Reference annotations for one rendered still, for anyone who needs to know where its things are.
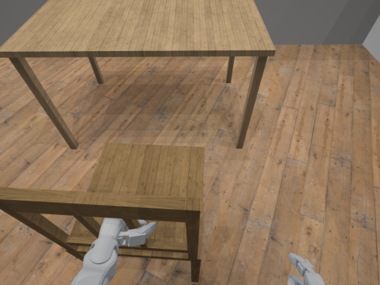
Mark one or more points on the table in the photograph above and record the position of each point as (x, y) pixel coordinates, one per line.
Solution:
(140, 28)

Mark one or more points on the robot left hand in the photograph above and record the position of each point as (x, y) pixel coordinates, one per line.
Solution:
(112, 227)

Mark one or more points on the robot right hand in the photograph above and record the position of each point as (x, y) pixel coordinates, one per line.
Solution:
(306, 270)

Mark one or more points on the chair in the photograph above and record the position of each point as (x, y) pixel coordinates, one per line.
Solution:
(155, 183)

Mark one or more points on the left robot forearm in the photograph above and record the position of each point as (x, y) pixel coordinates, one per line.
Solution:
(99, 263)

